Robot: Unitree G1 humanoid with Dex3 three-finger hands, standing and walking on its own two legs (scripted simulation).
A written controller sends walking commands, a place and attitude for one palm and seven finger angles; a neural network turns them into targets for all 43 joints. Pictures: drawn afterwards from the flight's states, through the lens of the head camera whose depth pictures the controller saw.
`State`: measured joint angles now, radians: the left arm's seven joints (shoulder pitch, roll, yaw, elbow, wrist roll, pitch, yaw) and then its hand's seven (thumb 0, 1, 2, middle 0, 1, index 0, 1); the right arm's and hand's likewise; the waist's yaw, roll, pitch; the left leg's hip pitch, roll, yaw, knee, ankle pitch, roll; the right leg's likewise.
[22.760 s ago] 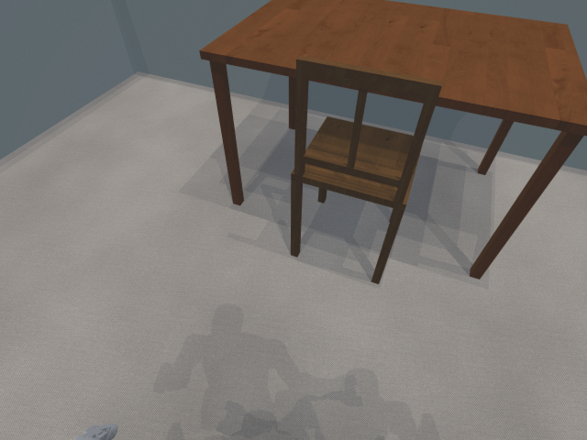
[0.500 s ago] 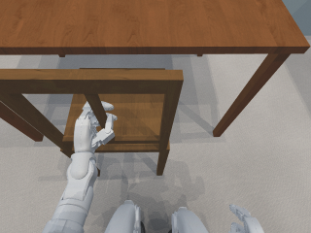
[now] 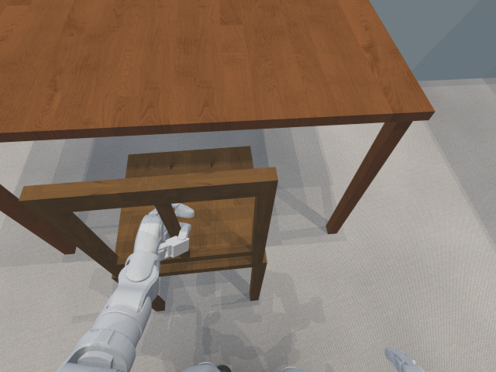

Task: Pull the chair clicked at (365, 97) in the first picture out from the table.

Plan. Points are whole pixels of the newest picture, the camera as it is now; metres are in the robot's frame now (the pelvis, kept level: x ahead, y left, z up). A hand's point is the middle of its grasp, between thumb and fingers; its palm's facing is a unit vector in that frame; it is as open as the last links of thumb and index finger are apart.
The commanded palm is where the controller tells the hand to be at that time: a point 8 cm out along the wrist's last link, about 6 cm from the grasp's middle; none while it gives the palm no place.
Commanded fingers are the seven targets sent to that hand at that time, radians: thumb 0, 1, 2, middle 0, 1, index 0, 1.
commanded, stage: step backward, pulling the chair out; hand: left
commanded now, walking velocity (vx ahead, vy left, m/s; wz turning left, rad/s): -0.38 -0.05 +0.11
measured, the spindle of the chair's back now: (175, 231) +0.37 +0.14 -0.08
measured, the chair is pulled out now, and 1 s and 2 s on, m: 0.07 0.17 0.28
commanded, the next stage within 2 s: none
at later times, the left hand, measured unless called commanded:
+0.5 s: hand (189, 280) +0.27 +0.10 -0.06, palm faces -0.04 -0.99 -0.13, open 5.2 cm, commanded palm +0.25 +0.15 -0.06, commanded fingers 0.00 0.90 0.90 -0.50 -1.45 -0.50 -1.45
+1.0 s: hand (186, 294) +0.25 +0.10 -0.06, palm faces -0.06 -0.99 -0.15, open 5.2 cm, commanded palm +0.23 +0.15 -0.06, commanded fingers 0.00 0.90 0.90 -0.50 -1.45 -0.50 -1.45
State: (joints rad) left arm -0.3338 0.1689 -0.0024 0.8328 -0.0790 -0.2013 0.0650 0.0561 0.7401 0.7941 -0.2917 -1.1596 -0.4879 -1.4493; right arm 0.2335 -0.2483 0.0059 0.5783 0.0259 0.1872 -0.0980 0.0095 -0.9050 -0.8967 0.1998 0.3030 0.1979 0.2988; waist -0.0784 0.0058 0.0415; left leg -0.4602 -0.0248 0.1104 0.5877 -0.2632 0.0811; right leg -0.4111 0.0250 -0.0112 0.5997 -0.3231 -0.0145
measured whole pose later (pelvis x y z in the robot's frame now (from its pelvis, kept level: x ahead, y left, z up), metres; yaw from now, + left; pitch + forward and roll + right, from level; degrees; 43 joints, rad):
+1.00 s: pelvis -0.08 +0.00 +0.00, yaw +3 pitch +3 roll -1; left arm -0.36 0.10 -0.07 0.90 -0.04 -0.23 0.10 0.05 0.70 0.81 -0.29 -1.20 -0.50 -1.45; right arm 0.22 -0.28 -0.02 0.72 0.03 0.04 -0.11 0.01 -0.91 -0.90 0.20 0.30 0.20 0.30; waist -0.07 0.04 0.11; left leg -0.35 0.00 -0.05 0.57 -0.26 -0.01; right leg -0.40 0.00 -0.05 0.52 -0.17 -0.01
